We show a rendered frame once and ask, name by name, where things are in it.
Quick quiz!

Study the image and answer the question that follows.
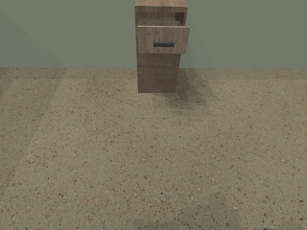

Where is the cabinet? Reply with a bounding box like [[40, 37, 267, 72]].
[[134, 0, 188, 93]]

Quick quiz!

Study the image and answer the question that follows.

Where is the handle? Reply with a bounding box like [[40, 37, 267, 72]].
[[153, 40, 175, 47]]

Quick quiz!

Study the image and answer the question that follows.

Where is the drawer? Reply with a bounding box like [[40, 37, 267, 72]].
[[137, 20, 190, 54]]

